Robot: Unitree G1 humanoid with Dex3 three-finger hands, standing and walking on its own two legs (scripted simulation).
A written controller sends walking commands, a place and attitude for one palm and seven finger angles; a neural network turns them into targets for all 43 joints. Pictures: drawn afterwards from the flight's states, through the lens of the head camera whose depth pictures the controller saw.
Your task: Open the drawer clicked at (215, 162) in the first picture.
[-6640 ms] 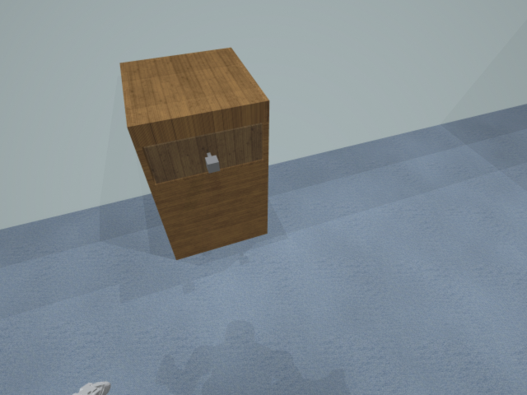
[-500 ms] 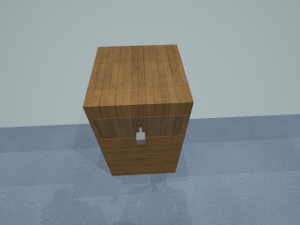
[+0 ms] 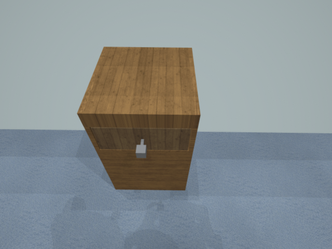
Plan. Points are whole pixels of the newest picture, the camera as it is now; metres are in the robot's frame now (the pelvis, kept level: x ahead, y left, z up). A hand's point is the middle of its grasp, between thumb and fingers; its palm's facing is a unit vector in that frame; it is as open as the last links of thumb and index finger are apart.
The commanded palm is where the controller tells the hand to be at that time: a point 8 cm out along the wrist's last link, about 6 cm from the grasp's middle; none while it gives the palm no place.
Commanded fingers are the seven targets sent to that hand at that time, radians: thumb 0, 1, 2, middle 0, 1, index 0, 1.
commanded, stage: shuffle to correct the standing spot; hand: left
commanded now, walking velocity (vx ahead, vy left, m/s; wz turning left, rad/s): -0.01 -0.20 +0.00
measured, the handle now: (141, 147) +0.51 +0.13 -0.22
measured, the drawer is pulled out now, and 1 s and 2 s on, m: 0.00 0.00 0.00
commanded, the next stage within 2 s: come to a stop and stand still in 0.06 s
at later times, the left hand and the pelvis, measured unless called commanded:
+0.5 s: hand out of the picture +0.02 +0.06 -0.18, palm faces +0.10 -0.98 -0.19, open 7.3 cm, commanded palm none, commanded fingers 0.00 0.90 0.90 -0.20 -0.30 -0.20 -0.30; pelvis +0.02 -0.11 +0.00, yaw +1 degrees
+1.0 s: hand out of the picture +0.04 +0.18 -0.16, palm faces +0.04 -0.97 -0.25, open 7.3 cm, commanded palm none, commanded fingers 0.00 0.90 0.90 -0.20 -0.30 -0.20 -0.30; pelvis -0.01 -0.02 +0.00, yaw +0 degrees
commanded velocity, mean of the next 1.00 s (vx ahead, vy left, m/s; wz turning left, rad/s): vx -0.02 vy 0.07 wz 0.00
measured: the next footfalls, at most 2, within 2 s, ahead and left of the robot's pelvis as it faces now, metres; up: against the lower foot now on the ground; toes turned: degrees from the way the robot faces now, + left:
right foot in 0.06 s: +0.06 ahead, -0.16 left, +0.00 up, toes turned +1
left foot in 0.42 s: +0.05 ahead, -0.03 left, +0.00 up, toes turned +4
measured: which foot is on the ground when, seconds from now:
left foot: down 0.00-0.06, up 0.08-0.40, down 0.42-0.54, up 0.56-0.84, down 0.86-1.00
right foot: up 0.00-0.04, down 0.06-1.00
